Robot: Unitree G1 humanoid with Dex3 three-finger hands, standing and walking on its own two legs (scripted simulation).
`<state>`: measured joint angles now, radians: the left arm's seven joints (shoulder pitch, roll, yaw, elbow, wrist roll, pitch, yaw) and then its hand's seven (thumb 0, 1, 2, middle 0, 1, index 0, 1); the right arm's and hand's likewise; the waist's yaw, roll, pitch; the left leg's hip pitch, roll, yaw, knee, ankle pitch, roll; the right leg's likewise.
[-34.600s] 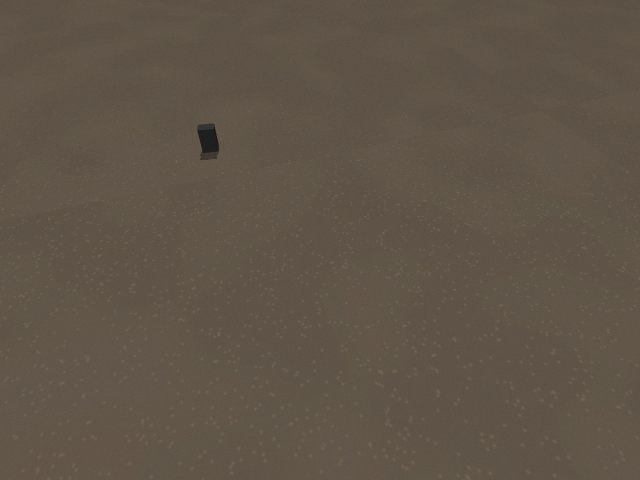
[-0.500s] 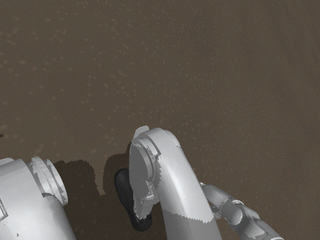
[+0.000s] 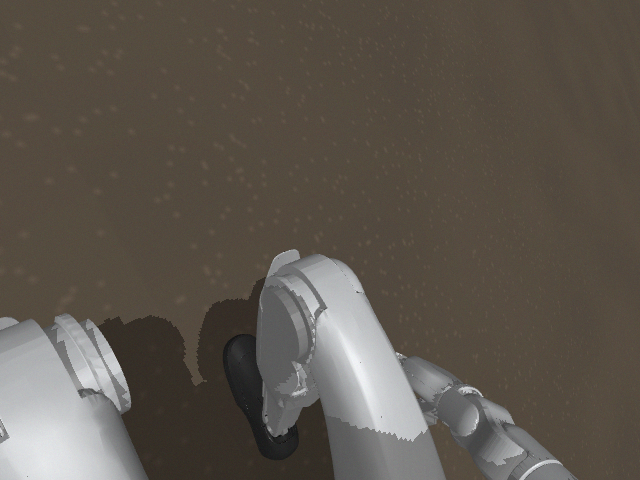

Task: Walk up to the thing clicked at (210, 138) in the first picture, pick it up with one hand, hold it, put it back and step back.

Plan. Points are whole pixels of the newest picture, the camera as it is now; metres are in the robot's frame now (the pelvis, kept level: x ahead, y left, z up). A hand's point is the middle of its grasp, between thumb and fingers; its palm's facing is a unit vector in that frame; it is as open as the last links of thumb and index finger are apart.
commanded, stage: close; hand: left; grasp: from above
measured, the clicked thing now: out of the picture +0.49 +0.37 -0.22
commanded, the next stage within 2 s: settle in 0.84 s
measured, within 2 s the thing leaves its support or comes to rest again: leaves its support in 1.54 s
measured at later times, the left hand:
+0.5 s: hand out of the picture +0.45 +0.36 -0.17, palm faces +0.59 -0.81 -0.02, open 10.7 cm
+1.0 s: hand out of the picture +0.46 +0.36 -0.16, palm faces +0.59 -0.80 -0.04, open 10.3 cm
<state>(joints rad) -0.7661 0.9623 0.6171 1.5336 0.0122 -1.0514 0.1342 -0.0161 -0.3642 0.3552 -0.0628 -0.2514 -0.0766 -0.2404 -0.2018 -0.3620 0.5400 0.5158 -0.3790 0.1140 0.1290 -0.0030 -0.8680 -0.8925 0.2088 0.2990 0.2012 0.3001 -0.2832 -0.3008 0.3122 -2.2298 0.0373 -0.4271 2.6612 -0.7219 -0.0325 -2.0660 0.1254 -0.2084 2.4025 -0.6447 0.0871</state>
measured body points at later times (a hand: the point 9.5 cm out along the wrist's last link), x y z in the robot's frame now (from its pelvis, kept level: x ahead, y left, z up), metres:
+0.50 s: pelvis +0.00 +0.00 +0.01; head +0.24 +0.20 +0.32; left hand +0.42 +0.40 -0.16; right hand +0.18 -0.24 -0.03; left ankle +0.07 +0.13 -0.25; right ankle +0.14 -0.13 -0.25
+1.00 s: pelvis +0.00 +0.00 +0.02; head +0.25 +0.21 +0.33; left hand +0.42 +0.40 -0.16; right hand +0.18 -0.24 -0.02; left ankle +0.07 +0.13 -0.25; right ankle +0.14 -0.13 -0.25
